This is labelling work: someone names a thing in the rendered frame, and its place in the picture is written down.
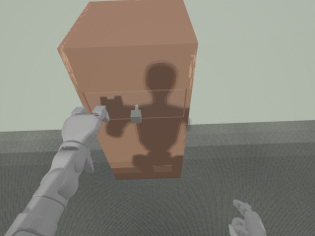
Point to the left robot forearm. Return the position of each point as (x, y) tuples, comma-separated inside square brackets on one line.
[(61, 182)]

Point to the right robot hand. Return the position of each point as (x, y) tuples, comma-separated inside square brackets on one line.
[(252, 222)]

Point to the cabinet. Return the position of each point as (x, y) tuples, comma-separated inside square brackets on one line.
[(129, 45)]

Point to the handle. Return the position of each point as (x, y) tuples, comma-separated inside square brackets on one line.
[(136, 115)]

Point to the left robot hand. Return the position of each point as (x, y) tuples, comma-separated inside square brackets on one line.
[(82, 127)]

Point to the drawer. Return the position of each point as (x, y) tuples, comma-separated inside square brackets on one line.
[(153, 103)]

